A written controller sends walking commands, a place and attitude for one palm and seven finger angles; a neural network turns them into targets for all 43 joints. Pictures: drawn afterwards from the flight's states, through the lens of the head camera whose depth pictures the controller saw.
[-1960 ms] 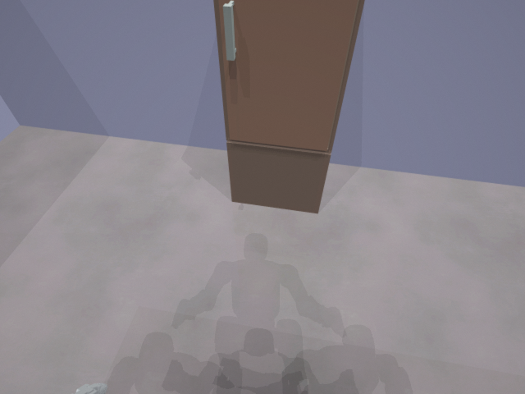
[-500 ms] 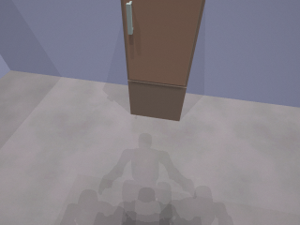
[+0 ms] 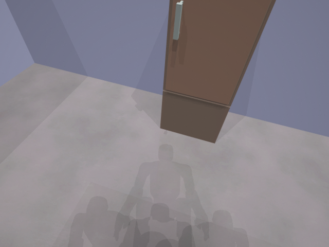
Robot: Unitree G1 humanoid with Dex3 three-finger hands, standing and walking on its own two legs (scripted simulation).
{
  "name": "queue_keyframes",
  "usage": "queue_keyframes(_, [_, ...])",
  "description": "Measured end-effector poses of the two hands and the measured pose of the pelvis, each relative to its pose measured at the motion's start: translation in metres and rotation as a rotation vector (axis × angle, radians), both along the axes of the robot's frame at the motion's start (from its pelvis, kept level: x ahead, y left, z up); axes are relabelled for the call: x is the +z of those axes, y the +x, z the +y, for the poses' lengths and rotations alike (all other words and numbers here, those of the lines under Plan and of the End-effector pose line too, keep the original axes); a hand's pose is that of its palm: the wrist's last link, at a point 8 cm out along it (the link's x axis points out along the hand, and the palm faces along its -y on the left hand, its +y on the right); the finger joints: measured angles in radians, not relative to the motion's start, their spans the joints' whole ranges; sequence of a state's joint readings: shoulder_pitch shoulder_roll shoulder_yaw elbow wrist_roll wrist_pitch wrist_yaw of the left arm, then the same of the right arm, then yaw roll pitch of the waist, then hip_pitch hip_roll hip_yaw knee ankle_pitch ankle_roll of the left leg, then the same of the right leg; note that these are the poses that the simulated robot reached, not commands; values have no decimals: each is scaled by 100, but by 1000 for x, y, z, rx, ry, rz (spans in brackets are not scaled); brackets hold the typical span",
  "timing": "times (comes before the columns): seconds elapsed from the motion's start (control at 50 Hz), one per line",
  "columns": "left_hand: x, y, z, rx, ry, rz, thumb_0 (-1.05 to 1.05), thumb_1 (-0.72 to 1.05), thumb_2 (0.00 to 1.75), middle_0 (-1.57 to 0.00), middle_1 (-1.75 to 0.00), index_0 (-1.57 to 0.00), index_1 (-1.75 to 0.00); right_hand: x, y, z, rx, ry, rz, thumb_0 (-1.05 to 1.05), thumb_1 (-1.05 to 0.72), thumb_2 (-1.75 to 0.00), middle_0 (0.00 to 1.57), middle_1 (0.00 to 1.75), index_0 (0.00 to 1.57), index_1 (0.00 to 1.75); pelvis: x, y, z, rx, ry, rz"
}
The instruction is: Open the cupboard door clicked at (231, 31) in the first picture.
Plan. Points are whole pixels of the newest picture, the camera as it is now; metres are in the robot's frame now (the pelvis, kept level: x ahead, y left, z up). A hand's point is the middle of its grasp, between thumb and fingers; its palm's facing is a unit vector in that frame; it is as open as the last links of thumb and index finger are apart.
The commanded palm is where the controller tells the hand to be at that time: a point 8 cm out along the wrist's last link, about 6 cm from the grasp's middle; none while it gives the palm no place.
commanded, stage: walk to a spot facing it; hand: left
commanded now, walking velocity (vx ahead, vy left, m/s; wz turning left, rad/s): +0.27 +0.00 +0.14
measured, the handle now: (178, 20) +1.04 -0.02 +0.11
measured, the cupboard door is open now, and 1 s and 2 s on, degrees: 0 0 0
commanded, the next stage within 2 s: turn to face it in 0.06 s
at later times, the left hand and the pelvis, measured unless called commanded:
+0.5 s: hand (116, 227) +0.21 +0.14 -0.16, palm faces +0.02 -0.97 -0.22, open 7.2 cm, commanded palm none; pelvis +0.15 -0.04 +0.00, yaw -2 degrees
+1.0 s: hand (114, 206) +0.27 +0.16 -0.16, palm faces -0.18 -0.96 -0.23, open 7.4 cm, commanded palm none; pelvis +0.19 -0.03 +0.00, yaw -13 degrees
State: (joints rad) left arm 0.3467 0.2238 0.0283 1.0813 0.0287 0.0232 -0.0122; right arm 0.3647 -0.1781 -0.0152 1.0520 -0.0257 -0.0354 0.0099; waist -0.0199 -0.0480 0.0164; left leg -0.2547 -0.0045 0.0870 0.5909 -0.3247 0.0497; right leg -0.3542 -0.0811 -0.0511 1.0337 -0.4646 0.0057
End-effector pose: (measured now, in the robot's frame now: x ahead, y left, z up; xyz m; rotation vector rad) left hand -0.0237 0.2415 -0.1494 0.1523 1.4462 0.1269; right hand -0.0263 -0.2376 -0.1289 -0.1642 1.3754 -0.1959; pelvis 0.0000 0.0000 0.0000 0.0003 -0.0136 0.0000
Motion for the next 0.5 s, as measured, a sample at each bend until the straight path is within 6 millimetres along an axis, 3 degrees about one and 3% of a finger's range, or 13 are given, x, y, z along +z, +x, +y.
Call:
queue_keyframes(0.14, [17,71,-12,22,-14,-96,1,90,90,-20,-30,-20,-30,6,6,29,-21,68,113,0,-91,-90,20,30,20,30,13,45,-1,35,4,9])
queue_keyframes(0.26, [19,151,-26,0,15,-174,1,93,90,-20,-30,-20,-30,-7,37,26,-52,107,155,0,-90,-90,21,30,20,30,7,90,-15,24,17,-7])
queue_keyframes(0.36, [9,206,-45,-22,38,-242,1,92,90,-20,-30,-20,-30,-33,81,3,-65,111,148,0,-90,-90,21,30,20,30,-12,127,-34,7,10,-29])
queue_keyframes(0.5, [17,224,-52,-13,45,-204,0,93,90,-20,-30,-21,-30,-19,181,-28,-25,45,-33,1,-91,-90,20,30,19,30,1,147,-39,-27,-2,-13])
